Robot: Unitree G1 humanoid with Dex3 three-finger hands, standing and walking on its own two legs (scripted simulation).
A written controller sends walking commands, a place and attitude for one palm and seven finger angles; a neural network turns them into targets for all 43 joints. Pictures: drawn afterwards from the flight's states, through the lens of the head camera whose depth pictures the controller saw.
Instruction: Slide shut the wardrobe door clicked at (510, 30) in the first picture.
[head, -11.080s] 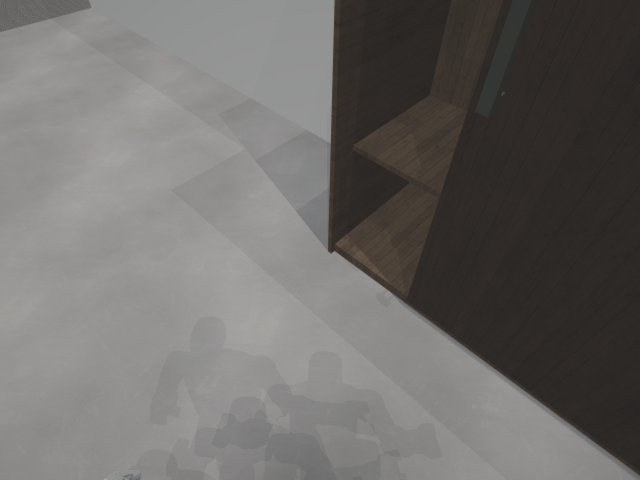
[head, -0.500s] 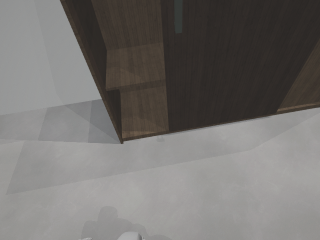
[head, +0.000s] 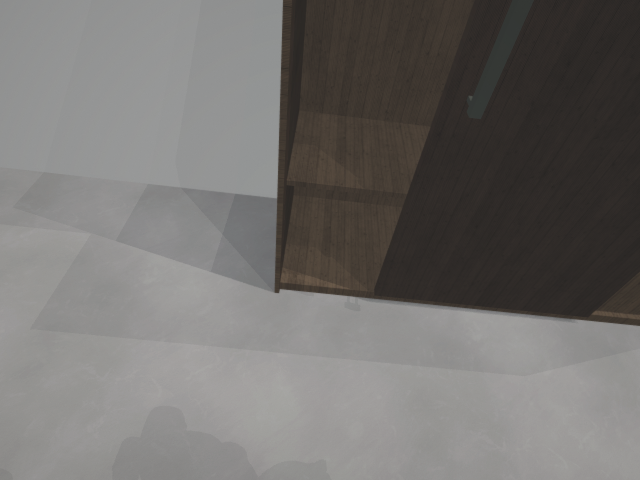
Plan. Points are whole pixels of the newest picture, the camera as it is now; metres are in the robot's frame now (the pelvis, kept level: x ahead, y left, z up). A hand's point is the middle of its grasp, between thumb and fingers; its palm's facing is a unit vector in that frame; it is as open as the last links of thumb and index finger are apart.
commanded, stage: take the last steps up to it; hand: right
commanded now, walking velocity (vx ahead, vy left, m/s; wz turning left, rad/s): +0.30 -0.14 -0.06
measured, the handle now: (495, 52) +0.89 -0.25 +0.20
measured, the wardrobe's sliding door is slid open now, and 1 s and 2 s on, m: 0.36 0.36 0.36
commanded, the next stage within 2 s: come to a stop and stand still in 0.92 s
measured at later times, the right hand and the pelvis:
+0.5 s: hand out of the picture -0.03 -0.25 -0.18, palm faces +0.17 +0.97 -0.15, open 7.4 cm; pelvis +0.14 -0.12 -0.03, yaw -2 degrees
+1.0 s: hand (497, 329) +0.47 -0.32 -0.16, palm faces -0.10 +0.98 -0.18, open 7.4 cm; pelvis +0.32 -0.17 -0.01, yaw +3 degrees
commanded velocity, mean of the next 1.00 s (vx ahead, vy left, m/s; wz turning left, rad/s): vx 0.26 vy -0.05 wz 0.05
